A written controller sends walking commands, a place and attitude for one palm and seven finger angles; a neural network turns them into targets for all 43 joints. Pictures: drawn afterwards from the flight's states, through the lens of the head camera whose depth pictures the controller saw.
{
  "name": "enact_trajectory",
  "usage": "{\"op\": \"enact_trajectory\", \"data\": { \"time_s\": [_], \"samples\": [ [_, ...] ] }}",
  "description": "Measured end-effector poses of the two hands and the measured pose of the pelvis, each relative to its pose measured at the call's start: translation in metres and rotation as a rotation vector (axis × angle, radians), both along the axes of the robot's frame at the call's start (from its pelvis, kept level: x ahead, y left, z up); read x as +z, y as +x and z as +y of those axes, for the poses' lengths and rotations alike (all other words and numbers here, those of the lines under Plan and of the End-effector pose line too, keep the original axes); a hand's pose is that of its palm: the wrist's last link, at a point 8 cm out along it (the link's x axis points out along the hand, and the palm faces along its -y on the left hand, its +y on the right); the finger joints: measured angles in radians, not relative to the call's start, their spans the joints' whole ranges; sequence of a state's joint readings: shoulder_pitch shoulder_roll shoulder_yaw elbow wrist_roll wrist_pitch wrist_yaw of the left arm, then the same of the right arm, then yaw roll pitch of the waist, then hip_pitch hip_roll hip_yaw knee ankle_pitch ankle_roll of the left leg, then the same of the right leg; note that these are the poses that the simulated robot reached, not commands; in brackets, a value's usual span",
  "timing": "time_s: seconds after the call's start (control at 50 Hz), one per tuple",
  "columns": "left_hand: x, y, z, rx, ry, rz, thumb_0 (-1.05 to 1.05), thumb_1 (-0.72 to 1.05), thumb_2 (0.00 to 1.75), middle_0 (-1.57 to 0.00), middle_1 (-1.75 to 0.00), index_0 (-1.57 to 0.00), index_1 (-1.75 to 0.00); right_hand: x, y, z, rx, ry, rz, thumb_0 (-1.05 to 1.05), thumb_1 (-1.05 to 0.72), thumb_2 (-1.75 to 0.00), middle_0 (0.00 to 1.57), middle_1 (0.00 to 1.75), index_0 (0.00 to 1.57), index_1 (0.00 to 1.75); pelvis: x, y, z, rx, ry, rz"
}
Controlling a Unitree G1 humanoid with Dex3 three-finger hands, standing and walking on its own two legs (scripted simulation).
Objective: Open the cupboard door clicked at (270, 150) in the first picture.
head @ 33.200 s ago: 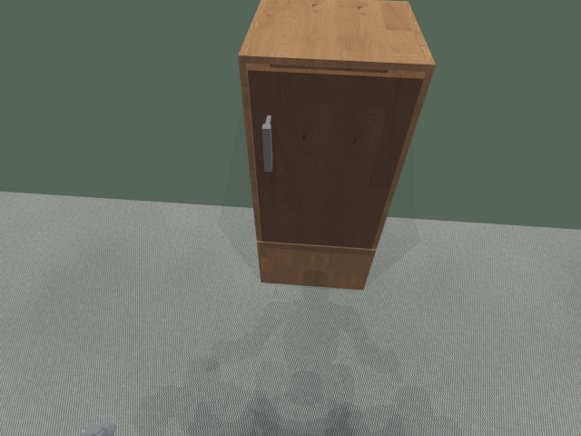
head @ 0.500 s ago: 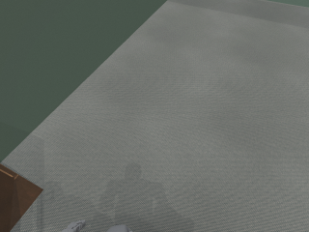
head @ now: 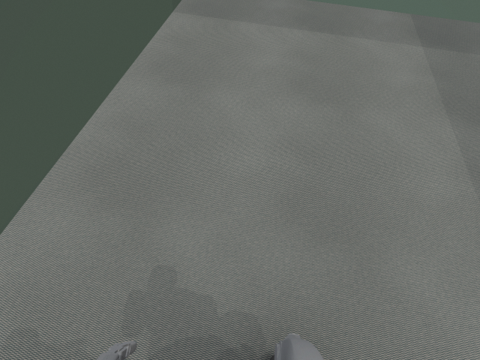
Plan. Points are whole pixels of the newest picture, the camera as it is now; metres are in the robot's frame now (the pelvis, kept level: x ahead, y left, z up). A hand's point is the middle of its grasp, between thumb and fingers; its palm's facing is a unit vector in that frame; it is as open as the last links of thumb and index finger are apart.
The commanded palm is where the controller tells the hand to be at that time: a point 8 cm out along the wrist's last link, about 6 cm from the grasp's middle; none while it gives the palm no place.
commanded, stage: walk to a spot facing it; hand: left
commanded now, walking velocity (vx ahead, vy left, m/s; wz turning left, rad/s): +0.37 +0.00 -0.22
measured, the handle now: out of the picture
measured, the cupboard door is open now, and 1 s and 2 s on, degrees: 46 46 46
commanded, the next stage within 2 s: turn to face it in 0.66 s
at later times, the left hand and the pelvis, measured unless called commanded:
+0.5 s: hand (161, 303) +0.25 +0.17 -0.20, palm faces -0.01 -0.98 -0.18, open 7.3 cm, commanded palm none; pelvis +0.25 -0.02 -0.03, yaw -4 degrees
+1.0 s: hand (208, 188) +0.54 +0.09 -0.18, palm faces -0.02 -0.98 -0.21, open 7.2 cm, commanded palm none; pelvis +0.46 -0.09 -0.01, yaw -2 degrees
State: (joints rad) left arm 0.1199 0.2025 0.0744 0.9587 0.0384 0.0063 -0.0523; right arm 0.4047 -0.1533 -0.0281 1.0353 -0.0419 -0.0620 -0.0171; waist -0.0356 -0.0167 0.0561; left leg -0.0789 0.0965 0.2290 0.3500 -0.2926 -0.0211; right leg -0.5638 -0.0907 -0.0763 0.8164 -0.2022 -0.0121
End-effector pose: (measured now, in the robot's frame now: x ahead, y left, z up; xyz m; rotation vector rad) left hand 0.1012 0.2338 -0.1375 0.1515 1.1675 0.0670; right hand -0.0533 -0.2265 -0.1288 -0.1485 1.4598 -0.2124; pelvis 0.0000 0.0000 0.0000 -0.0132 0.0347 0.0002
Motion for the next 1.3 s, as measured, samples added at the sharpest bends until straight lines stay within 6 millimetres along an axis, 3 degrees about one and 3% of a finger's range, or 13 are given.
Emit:
{"op": "enact_trajectory", "data": {
  "time_s": [0.1, 0.16, 0.26, 0.42, 0.5, 0.58, 0.7, 0.8, 0.86, 0.92, 1.02, 1.14, 1.3],
  "samples": [
    [-0.004, 0.101, -0.03, -0.088, 0.024, -0.09, 0.01, 0.91, 0.9, -0.2, -0.3, -0.2, -0.3, -0.012, -0.018, -0.008, -0.102, 0.045, 0.175, 0.01, -0.91, -0.9, 0.2, 0.3, 0.2, 0.3, -0.017, 0.056, -0.024, -0.017, 0.016, -0.009],
    [-0.007, 0.133, -0.044, -0.068, 0.034, -0.139, 0.01, 0.91, 0.9, -0.2, -0.3, -0.2, -0.3, -0.021, 0.0, -0.018, -0.126, 0.063, 0.237, 0.01, -0.91, -0.9, 0.2, 0.3, 0.2, 0.3, -0.025, 0.083, -0.036, -0.019, 0.016, -0.026],
    [-0.009, 0.129, -0.054, -0.02, 0.026, -0.024, 0.0, 0.92, 0.9, -0.2, -0.3, -0.2, -0.3, -0.018, 0.103, -0.039, -0.109, 0.026, 0.078, 0.01, -0.91, -0.9, 0.2, 0.3, 0.2, 0.3, -0.011, 0.127, -0.042, -0.029, 0.006, -0.033],
    [-0.02, 0.133, -0.024, 0.053, 0.036, 0.14, -0.01, 0.95, 0.9, -0.21, -0.3, -0.2, -0.3, -0.009, 0.301, -0.041, 0.011, 0.001, -0.243, 0.01, -0.91, -0.9, 0.2, 0.3, 0.2, 0.3, -0.011, 0.209, -0.032, -0.035, -0.015, -0.036],
    [-0.036, 0.148, -0.012, 0.057, 0.029, 0.228, 0.0, 0.93, 0.9, -0.2, -0.3, -0.2, -0.3, -0.015, 0.372, -0.035, 0.043, -0.029, -0.357, 0.0, -0.91, -0.9, 0.2, 0.3, 0.2, 0.3, -0.025, 0.252, -0.019, -0.064, -0.01, -0.041],
    [-0.027, 0.195, -0.014, 0.033, 0.03, 0.22, 0.01, 0.92, 0.9, -0.2, -0.3, -0.2, -0.3, -0.012, 0.391, -0.028, 0.024, -0.017, -0.331, 0.0, -0.91, -0.9, 0.2, 0.3, 0.2, 0.3, -0.017, 0.285, -0.021, -0.081, 0.013, -0.029],
    [-0.003, 0.296, -0.039, -0.014, 0.021, 0.103, 0.01, 0.92, 0.9, -0.2, -0.3, -0.2, -0.3, -0.012, 0.383, -0.041, -0.044, 0.003, -0.167, 0.0, -0.94, -0.9, 0.2, 0.3, 0.2, 0.3, -0.002, 0.337, -0.033, -0.111, 0.019, -0.014],
    [-0.005, 0.376, -0.067, -0.086, 0.052, 0.036, 0.01, 0.92, 0.9, -0.2, -0.3, -0.2, -0.3, -0.031, 0.378, -0.061, -0.125, 0.04, -0.04, 0.0, -0.92, -0.9, 0.2, 0.3, 0.2, 0.3, -0.014, 0.385, -0.062, -0.136, 0.039, -0.026],
    [-0.011, 0.408, -0.082, -0.079, 0.066, 0.008, 0.01, 0.91, 0.9, -0.2, -0.3, -0.2, -0.3, -0.041, 0.388, -0.074, -0.139, 0.051, 0.034, 0.01, -0.92, -0.9, 0.2, 0.3, 0.2, 0.3, -0.022, 0.409, -0.075, -0.119, 0.027, -0.028],
    [-0.008, 0.422, -0.093, -0.052, 0.056, 0.017, 0.0, 0.91, 0.9, -0.2, -0.3, -0.2, -0.3, -0.033, 0.419, -0.083, -0.122, 0.037, 0.048, 0.01, -0.91, -0.9, 0.2, 0.3, 0.2, 0.3, -0.015, 0.431, -0.081, -0.085, 0.015, -0.027],
    [-0.01, 0.437, -0.089, 0.027, 0.051, 0.043, -0.01, 0.95, 0.9, -0.21, -0.3, -0.2, -0.3, -0.019, 0.497, -0.089, -0.046, 0.023, -0.025, 0.01, -0.91, -0.9, 0.2, 0.3, 0.2, 0.3, -0.007, 0.465, -0.086, -0.023, 0.016, -0.02],
    [-0.038, 0.446, -0.076, 0.104, 0.022, 0.106, 0.0, 0.93, 0.9, -0.21, -0.3, -0.2, -0.3, -0.026, 0.596, -0.085, 0.071, -0.008, -0.163, 0.01, -0.91, -0.9, 0.2, 0.3, 0.2, 0.3, -0.027, 0.503, -0.076, 0.034, -0.001, -0.022],
    [-0.015, 0.483, -0.072, 0.18, 0.055, 0.05, 0.01, 0.92, 0.9, -0.2, -0.3, -0.2, -0.3, -0.015, 0.668, -0.094, 0.191, -0.012, -0.222, 0.0, -0.91, -0.9, 0.2, 0.3, 0.2, 0.3, -0.014, 0.525, -0.089, 0.115, 0.002, 0.015]
  ]
}}
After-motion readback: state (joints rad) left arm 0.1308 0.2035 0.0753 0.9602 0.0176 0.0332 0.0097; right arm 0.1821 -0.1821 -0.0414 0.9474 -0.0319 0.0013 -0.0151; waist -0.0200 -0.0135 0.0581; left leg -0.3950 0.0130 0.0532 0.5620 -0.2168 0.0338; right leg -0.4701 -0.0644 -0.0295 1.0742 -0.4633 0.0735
